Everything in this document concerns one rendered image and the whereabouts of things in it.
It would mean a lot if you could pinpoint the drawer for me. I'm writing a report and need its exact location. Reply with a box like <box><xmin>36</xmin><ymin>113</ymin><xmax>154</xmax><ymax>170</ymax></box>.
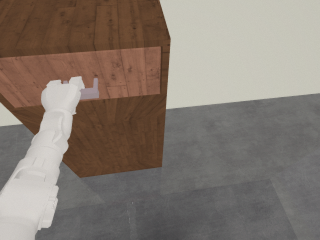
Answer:
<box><xmin>0</xmin><ymin>46</ymin><xmax>161</xmax><ymax>108</ymax></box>

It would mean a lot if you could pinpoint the left robot upper arm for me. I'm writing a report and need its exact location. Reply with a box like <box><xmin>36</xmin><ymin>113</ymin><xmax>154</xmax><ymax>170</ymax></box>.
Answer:
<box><xmin>0</xmin><ymin>178</ymin><xmax>59</xmax><ymax>240</ymax></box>

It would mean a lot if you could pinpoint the handle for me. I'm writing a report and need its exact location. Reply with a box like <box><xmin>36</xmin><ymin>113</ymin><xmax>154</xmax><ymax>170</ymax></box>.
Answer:
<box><xmin>63</xmin><ymin>78</ymin><xmax>99</xmax><ymax>100</ymax></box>

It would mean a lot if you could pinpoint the robot left hand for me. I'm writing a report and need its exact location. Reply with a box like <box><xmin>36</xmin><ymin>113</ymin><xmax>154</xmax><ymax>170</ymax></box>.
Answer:
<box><xmin>41</xmin><ymin>76</ymin><xmax>85</xmax><ymax>115</ymax></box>

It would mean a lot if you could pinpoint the robot left forearm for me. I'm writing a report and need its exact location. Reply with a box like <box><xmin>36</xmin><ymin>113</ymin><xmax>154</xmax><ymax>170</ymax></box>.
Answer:
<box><xmin>0</xmin><ymin>108</ymin><xmax>73</xmax><ymax>203</ymax></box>

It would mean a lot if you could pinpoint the cabinet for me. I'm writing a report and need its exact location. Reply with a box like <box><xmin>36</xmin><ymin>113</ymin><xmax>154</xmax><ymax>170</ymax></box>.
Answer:
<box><xmin>0</xmin><ymin>0</ymin><xmax>171</xmax><ymax>178</ymax></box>

